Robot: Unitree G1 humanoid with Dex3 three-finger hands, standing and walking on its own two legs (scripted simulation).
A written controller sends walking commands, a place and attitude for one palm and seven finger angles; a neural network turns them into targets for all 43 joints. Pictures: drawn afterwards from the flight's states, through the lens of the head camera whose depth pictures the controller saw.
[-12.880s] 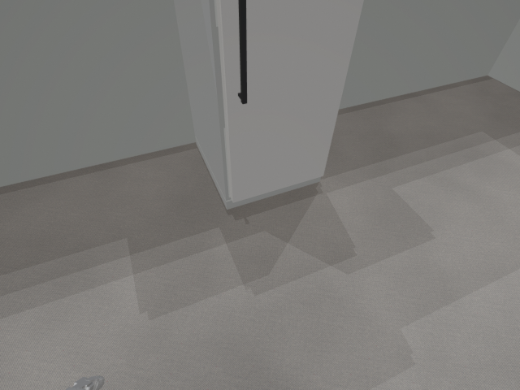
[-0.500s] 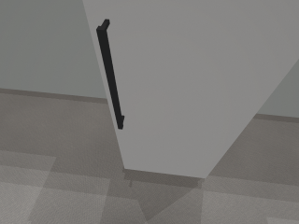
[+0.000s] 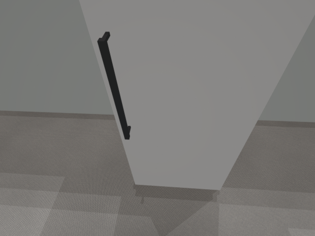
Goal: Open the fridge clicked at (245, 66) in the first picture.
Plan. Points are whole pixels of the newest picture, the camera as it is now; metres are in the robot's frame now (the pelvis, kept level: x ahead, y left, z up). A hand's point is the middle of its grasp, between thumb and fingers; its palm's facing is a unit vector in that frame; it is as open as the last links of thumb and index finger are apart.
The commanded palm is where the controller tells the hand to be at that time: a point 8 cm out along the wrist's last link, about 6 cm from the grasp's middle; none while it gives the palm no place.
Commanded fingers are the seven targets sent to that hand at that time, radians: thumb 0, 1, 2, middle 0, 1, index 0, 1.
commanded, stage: come to a stop and stand still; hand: left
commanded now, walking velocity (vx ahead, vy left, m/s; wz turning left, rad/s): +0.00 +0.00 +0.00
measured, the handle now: (119, 96) +0.50 +0.15 +0.08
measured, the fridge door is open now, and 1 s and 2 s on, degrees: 0 0 0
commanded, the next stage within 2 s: look again from close up in 0.48 s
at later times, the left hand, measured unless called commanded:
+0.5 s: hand out of the picture +0.03 +0.17 -0.17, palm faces +0.01 -0.98 -0.21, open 7.3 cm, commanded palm none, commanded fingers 0.00 0.90 0.90 -0.20 -0.30 -0.20 -0.30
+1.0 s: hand out of the picture +0.05 +0.16 -0.17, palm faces +0.02 -0.98 -0.22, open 7.3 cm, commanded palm none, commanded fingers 0.00 0.90 0.90 -0.20 -0.30 -0.20 -0.30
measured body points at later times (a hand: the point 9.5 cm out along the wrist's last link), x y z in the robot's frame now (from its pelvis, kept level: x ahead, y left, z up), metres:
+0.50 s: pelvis +0.02 -0.01 +0.00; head +0.04 -0.02 +0.45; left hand +0.03 +0.22 -0.15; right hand +0.02 -0.23 -0.16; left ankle +0.01 +0.11 -0.74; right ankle +0.02 -0.11 -0.74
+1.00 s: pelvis +0.03 -0.02 +0.00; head +0.05 -0.03 +0.45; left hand +0.05 +0.21 -0.15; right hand +0.05 -0.24 -0.16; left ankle +0.01 +0.11 -0.74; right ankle +0.02 -0.11 -0.74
